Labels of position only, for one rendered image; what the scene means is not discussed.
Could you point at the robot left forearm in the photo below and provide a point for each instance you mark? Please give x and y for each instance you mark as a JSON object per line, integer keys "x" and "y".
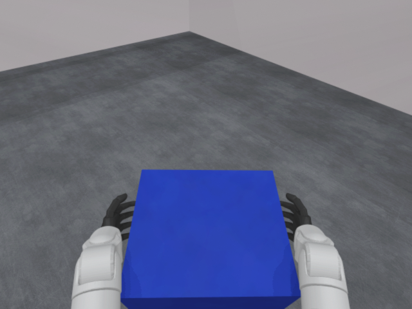
{"x": 97, "y": 281}

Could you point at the carton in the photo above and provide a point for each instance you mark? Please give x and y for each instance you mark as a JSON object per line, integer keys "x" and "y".
{"x": 208, "y": 239}

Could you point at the robot right forearm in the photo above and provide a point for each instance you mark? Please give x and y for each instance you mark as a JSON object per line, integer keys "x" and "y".
{"x": 322, "y": 280}

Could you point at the robot left hand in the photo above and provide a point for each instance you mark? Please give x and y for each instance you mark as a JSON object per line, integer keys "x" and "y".
{"x": 114, "y": 217}

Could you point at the robot right hand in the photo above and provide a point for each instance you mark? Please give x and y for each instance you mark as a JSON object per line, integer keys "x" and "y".
{"x": 299, "y": 215}

